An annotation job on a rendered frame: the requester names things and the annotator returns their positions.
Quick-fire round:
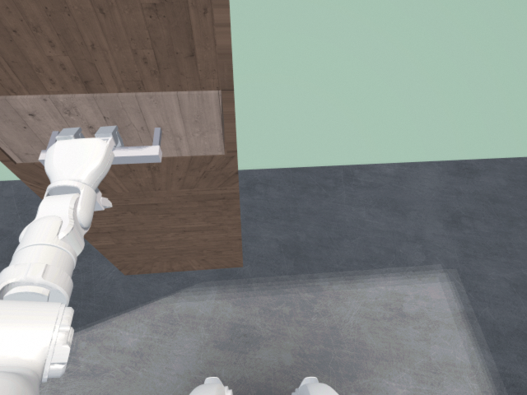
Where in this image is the drawer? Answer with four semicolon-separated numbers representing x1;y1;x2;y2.
0;91;225;163

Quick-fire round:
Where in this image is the robot shin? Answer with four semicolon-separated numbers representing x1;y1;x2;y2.
300;377;319;386
204;377;223;385

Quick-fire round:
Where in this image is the robot right shin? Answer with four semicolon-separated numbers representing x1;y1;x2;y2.
300;377;319;386

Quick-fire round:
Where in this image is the handle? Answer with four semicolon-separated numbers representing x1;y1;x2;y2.
39;128;162;166

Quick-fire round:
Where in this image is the robot left shin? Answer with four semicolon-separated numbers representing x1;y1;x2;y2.
204;377;223;385

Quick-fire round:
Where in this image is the cabinet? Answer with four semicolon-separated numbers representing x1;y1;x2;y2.
0;0;243;276

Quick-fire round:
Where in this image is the left robot hand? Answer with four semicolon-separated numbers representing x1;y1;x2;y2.
44;126;124;211

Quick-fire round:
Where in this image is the left robot forearm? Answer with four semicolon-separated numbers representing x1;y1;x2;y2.
0;180;97;307

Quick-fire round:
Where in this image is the left robot upper arm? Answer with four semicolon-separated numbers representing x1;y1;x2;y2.
0;300;74;395

